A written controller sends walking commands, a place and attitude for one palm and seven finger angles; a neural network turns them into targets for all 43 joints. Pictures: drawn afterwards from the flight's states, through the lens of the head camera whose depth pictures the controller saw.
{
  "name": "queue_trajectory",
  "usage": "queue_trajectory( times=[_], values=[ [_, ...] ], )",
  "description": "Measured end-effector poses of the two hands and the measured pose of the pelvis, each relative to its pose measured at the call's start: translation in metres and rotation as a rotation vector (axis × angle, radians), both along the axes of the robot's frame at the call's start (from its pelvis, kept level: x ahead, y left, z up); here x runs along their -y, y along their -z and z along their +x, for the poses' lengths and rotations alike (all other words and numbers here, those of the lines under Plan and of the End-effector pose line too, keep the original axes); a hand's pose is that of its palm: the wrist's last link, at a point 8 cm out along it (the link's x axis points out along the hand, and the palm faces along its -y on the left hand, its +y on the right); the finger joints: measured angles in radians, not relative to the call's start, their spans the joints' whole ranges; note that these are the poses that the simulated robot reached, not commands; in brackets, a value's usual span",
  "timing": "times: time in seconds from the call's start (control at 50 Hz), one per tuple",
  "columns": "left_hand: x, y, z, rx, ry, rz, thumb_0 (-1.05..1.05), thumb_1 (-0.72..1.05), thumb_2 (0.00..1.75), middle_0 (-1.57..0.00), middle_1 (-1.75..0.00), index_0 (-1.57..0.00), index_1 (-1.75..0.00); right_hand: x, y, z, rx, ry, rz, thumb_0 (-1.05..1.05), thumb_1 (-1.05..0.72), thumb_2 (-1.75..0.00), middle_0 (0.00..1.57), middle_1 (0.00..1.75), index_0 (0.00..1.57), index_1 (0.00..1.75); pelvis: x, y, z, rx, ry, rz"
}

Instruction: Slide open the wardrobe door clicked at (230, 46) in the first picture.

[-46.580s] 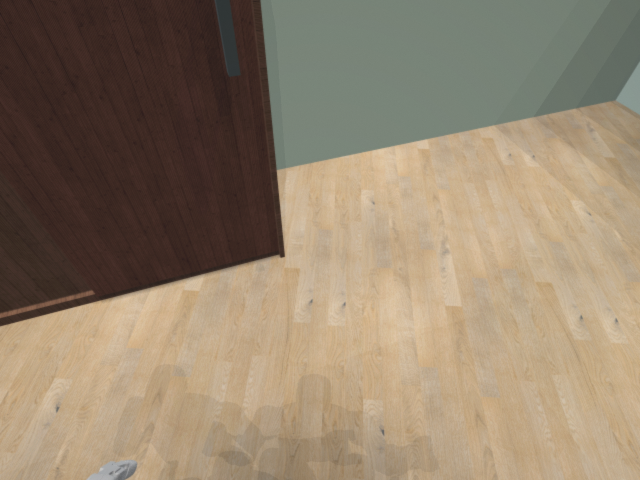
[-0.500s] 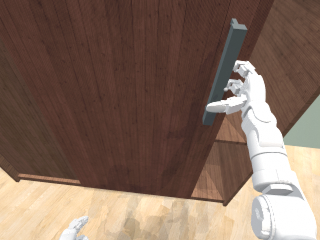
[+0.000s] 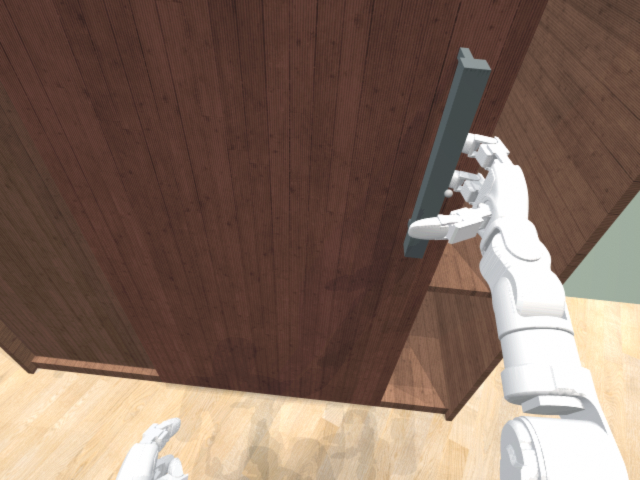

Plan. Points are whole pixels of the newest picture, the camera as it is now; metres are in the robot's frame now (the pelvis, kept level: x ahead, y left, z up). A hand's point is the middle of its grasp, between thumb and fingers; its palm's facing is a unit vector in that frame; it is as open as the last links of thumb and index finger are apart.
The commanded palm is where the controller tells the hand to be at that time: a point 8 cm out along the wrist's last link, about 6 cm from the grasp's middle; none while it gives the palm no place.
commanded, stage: move the hooked fingers beside the handle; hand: right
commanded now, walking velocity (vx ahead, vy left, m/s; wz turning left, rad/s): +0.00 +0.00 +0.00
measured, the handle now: (435, 165) +0.48 -0.11 +0.18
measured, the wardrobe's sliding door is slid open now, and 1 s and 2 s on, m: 0.22 0.22 0.22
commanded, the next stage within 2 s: none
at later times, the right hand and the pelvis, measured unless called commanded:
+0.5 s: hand (449, 194) +0.41 -0.12 +0.19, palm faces +0.01 +1.00 +0.02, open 14.7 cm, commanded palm +0.37 -0.19 +0.19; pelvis +0.01 +0.00 +0.00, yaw +1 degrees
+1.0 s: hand (490, 208) +0.38 -0.16 +0.20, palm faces +0.03 +1.00 +0.00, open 14.0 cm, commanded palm +0.37 -0.21 +0.19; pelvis -0.01 +0.00 +0.00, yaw -2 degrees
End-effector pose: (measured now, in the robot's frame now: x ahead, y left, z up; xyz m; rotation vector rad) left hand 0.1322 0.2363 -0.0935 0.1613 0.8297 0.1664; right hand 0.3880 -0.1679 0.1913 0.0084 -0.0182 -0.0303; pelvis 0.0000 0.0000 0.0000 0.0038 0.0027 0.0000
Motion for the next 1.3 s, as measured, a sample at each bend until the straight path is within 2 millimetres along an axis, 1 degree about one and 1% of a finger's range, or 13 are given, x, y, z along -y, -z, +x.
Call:
queue_trajectory(
  times=[0.22,0.4,0.58,0.64,0.76,0.82,0.88,0.96,1.04,1.12,1.2,1.3],
  values=[
    [0.001,-0.003,0.008,0.016,-0.004,-0.009,0.01,0.91,0.90,-0.21,-0.30,-0.20,-0.29,0.002,0.000,0.001,-0.002,-0.014,0.006,-0.01,0.50,-0.30,0.22,1.12,0.22,1.12,-0.001,-0.001,0.005,0.002,-0.009,-0.001],
    [-0.003,-0.005,0.009,0.025,-0.022,-0.011,0.01,0.91,0.90,-0.21,-0.30,-0.20,-0.29,0.001,0.001,-0.002,0.006,-0.015,0.005,-0.01,0.50,-0.30,0.20,1.09,0.19,1.08,-0.002,-0.001,0.008,0.005,-0.020,-0.001],
    [-0.007,-0.006,0.009,0.016,-0.033,-0.001,0.01,0.91,0.90,-0.21,-0.30,-0.20,-0.29,0.003,0.000,-0.001,-0.002,-0.018,0.012,-0.01,0.50,-0.30,0.21,1.08,0.20,1.09,-0.003,-0.001,0.009,0.006,-0.024,-0.001],
    [-0.008,-0.006,0.008,0.014,-0.033,0.001,0.01,0.91,0.90,-0.20,-0.30,-0.20,-0.29,0.008,-0.001,-0.004,0.005,-0.004,0.012,-0.01,0.50,-0.30,0.22,1.09,0.22,1.11,-0.003,-0.001,0.008,0.006,-0.023,0.000],
    [-0.007,-0.005,0.008,0.006,-0.009,0.011,0.01,0.91,0.90,-0.20,-0.30,-0.20,-0.29,0.033,-0.002,-0.018,0.006,0.042,-0.003,-0.01,0.50,-0.30,0.27,1.15,0.27,1.16,-0.004,-0.001,0.004,0.013,-0.006,0.001],
    [-0.006,-0.005,0.008,0.009,0.009,0.020,0.01,0.91,0.90,-0.20,-0.30,-0.20,-0.29,0.042,-0.002,-0.025,0.001,0.043,-0.009,-0.01,0.50,-0.30,0.28,1.17,0.28,1.18,-0.003,0.000,0.000,0.017,0.008,0.003],
    [-0.003,-0.006,0.009,0.018,0.022,0.026,0.01,0.91,0.90,-0.20,-0.30,-0.20,-0.29,0.045,-0.003,-0.029,0.001,0.031,-0.009,-0.01,0.50,-0.30,0.29,1.18,0.29,1.19,-0.002,0.000,-0.005,0.020,0.019,0.004],
    [0.002,-0.007,0.007,0.035,0.033,0.027,0.01,0.91,0.90,-0.21,-0.30,-0.20,-0.29,0.044,-0.005,-0.030,0.002,0.011,-0.002,-0.01,0.50,-0.30,0.30,1.19,0.30,1.19,0.000,0.000,-0.011,0.021,0.025,0.004],
    [0.007,-0.007,0.003,0.046,0.035,0.020,0.01,0.91,0.90,-0.21,-0.30,-0.20,-0.29,0.039,-0.006,-0.027,0.004,-0.003,-0.003,-0.01,0.50,-0.30,0.30,1.19,0.30,1.20,0.002,0.001,-0.016,0.021,0.025,0.004],
    [0.010,-0.005,-0.007,0.038,0.028,0.013,0.01,0.91,0.90,-0.21,-0.30,-0.20,-0.29,0.037,-0.006,-0.023,0.000,-0.004,0.009,-0.01,0.50,-0.30,0.30,1.19,0.30,1.20,0.004,0.001,-0.020,0.018,0.019,0.002],
    [0.010,-0.002,-0.021,0.017,0.009,0.008,0.01,0.91,0.90,-0.21,-0.30,-0.20,-0.30,0.043,-0.004,-0.019,-0.002,0.015,0.002,-0.01,0.50,-0.30,0.31,1.19,0.30,1.20,0.004,0.001,-0.023,0.014,0.010,0.002],
    [0.005,0.003,-0.039,-0.019,-0.016,0.010,0.01,0.91,0.90,-0.21,-0.30,-0.20,-0.30,0.052,-0.005,-0.021,0.027,0.017,0.004,-0.01,0.50,-0.30,0.31,1.20,0.30,1.20,0.005,0.000,-0.023,0.012,0.002,0.003]
  ],
)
